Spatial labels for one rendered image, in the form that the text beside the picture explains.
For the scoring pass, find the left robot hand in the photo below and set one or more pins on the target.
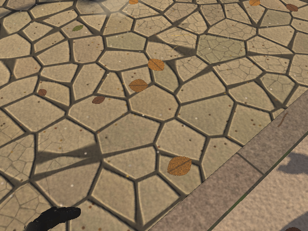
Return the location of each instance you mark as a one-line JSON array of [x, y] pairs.
[[52, 217]]

